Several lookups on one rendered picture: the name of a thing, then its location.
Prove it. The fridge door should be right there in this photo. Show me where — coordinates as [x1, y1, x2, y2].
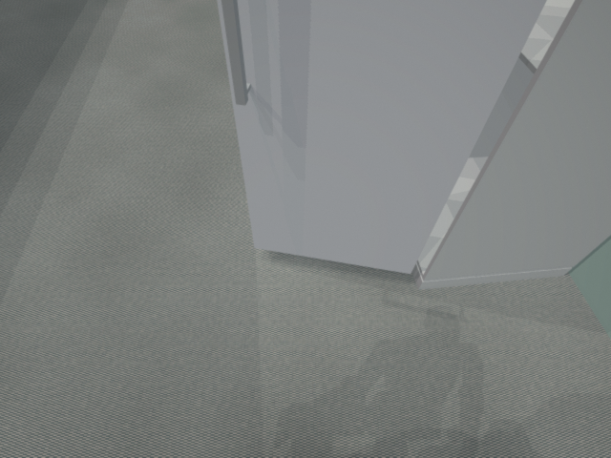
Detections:
[217, 0, 547, 274]

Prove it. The handle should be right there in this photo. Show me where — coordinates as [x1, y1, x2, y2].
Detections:
[221, 0, 251, 106]

